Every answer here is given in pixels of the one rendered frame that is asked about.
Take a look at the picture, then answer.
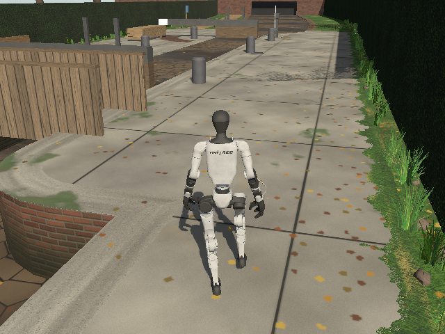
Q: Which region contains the right robot upper arm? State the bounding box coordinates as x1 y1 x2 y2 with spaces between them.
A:
236 140 255 180

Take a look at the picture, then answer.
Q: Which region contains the robot left thigh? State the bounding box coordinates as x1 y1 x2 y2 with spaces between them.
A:
198 195 218 251

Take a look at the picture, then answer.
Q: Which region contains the robot right hand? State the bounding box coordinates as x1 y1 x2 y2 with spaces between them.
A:
249 200 265 218

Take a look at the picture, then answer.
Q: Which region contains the robot left hand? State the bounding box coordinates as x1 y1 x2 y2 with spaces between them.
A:
183 196 199 211

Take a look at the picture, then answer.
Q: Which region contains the left robot upper arm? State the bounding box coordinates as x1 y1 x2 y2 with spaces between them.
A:
189 141 207 180

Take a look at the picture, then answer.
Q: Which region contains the robot left shin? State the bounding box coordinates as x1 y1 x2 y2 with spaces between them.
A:
205 239 219 286

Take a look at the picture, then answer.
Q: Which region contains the left robot forearm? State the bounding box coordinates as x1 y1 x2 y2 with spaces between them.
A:
184 170 196 198

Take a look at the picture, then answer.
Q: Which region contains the right robot forearm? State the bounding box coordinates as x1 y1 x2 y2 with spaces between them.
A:
248 169 263 202

